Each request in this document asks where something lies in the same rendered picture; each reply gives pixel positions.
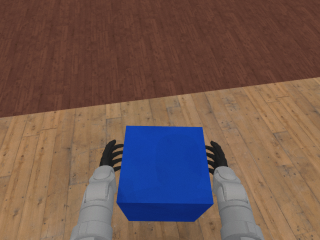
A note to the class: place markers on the left robot hand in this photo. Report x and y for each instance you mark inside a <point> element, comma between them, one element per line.
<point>108,155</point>

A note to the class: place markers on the right robot hand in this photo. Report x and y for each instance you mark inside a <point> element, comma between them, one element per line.
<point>218,156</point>

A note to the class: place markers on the left robot forearm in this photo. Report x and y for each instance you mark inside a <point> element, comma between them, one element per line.
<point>95,215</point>

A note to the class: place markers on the carton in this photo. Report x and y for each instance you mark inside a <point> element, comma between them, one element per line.
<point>164,175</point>

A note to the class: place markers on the right robot forearm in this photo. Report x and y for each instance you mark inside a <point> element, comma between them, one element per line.
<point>234,207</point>

